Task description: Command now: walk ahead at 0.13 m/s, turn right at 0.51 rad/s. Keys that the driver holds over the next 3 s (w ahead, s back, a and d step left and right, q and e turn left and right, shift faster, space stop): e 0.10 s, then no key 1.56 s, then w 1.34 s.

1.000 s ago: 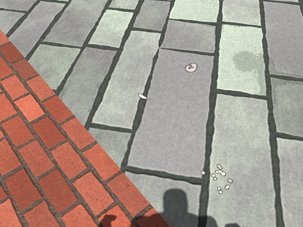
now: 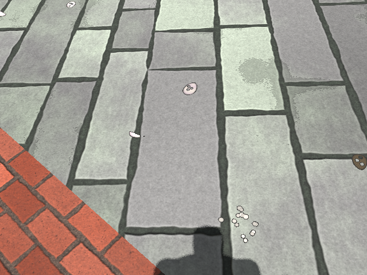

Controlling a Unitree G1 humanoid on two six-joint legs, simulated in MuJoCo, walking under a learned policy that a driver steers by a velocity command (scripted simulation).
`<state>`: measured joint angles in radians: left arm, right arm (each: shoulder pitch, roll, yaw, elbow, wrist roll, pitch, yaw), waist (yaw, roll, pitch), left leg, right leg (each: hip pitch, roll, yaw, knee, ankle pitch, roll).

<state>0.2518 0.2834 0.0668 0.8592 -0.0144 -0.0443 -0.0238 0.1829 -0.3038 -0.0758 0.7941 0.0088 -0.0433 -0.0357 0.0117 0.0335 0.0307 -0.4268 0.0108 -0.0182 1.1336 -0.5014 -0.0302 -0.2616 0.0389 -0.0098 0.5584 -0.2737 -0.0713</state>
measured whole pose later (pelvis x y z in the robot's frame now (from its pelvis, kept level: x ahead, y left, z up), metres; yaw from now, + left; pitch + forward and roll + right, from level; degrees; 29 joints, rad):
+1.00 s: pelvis +0.15 -0.03 +0.00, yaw -9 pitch -1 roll +0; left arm 0.23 0.23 0.02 0.96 0.00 -0.01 0.02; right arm 0.14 -0.26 -0.04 1.00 0.00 0.00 -0.03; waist 0.00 0.01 0.04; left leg -0.24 0.02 -0.03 0.49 -0.23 -0.04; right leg -0.13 0.02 0.03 0.49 -0.34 -0.02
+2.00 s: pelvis +0.22 +0.01 +0.00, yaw -8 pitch +0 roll +0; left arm 0.37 0.26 0.04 1.03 -0.04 -0.06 0.02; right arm 0.28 -0.23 -0.05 1.10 0.02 -0.11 0.01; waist -0.01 -0.04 0.00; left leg -0.24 -0.01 0.07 0.57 -0.32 0.05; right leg -0.26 0.00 0.06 0.95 -0.47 -0.04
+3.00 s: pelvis +0.76 -0.06 -0.01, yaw -8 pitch +2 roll -1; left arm 0.40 0.26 0.06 1.03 -0.01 -0.06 0.01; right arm 0.01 -0.24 -0.05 0.84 0.01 -0.11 0.03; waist 0.06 0.00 0.03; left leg -0.50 0.02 0.04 0.53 -0.07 0.07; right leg 0.01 -0.01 -0.04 0.50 -0.44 0.00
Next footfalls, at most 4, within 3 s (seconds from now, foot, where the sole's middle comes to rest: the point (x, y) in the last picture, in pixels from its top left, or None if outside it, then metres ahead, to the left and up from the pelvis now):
0.38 left None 0.23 0.10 -0.77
0.64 right None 0.12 -0.13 -0.77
2.42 right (253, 240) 0.60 -0.17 -0.77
2.98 left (199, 167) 0.94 0.02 -0.77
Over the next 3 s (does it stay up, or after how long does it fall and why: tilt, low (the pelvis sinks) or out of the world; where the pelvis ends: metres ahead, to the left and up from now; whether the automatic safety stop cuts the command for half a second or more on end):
stays up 0.76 -0.06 -0.01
